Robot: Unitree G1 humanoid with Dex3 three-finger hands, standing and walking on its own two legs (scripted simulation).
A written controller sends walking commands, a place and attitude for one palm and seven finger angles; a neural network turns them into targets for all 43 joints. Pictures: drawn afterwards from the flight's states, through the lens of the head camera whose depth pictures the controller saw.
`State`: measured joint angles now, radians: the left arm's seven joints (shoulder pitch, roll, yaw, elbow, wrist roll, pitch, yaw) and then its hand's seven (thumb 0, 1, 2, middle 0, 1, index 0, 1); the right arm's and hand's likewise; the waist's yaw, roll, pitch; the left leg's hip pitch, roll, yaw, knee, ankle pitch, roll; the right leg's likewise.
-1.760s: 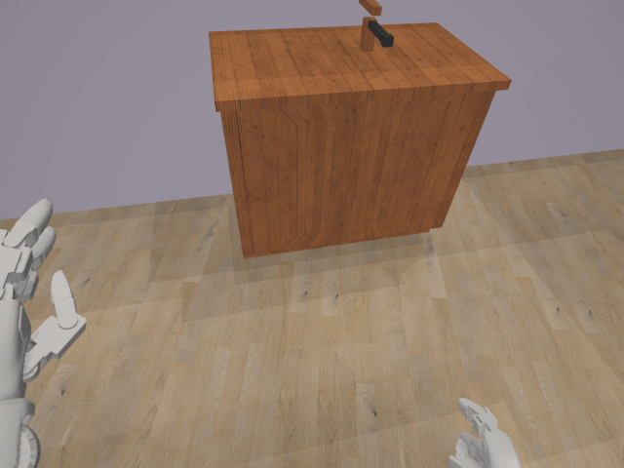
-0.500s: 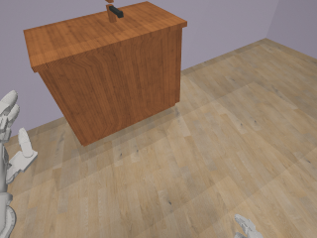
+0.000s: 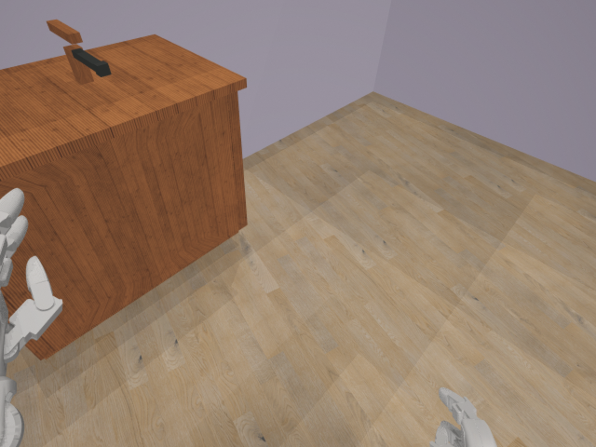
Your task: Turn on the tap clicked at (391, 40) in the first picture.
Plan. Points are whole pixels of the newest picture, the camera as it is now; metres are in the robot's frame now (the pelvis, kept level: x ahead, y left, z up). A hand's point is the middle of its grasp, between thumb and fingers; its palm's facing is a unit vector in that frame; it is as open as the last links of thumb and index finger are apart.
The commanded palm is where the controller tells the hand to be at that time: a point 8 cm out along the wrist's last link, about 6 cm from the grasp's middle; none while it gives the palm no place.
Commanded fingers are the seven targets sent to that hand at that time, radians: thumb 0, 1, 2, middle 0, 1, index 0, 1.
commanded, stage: walk to a spot facing it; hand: left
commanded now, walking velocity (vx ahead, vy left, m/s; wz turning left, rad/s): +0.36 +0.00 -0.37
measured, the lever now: (102, 68) +0.93 +0.56 +0.09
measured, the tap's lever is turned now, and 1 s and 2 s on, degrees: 0 0 0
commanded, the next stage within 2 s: turn to face it in 0.98 s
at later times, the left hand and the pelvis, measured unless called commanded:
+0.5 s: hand (235, 184) +0.40 +0.12 +0.17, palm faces +0.18 -0.84 -0.52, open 7.4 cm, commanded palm +0.35 +0.19 +0.18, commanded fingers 0.00 0.90 0.90 -0.20 -0.30 -0.20 -0.30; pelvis +0.15 -0.06 -0.01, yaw -9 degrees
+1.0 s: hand (252, 104) +0.56 +0.12 +0.21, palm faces +0.23 -0.89 -0.40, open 7.5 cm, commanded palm +0.52 +0.18 +0.18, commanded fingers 0.00 0.90 0.90 -0.20 -0.30 -0.20 -0.30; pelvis +0.31 -0.06 +0.00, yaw -11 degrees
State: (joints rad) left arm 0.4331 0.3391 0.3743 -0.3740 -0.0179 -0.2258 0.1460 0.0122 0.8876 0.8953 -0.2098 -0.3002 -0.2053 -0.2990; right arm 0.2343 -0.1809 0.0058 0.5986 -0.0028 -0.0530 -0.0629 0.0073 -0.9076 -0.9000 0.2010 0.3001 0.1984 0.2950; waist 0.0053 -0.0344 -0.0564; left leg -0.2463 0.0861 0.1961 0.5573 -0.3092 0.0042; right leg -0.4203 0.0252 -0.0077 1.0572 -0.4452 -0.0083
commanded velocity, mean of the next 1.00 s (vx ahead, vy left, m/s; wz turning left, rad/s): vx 0.34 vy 0.00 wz -0.13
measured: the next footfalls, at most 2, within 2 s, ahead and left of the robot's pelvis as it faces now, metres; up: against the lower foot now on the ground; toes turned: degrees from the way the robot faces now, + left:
right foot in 0.30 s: +0.21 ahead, -0.15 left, +0.00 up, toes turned -17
left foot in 0.76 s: +0.40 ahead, +0.05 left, +0.00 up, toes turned +3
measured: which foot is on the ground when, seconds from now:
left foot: down 0.00-0.32, up 0.34-0.74, down 0.76-1.00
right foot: up 0.00-0.28, down 0.30-0.76, up 0.78-1.00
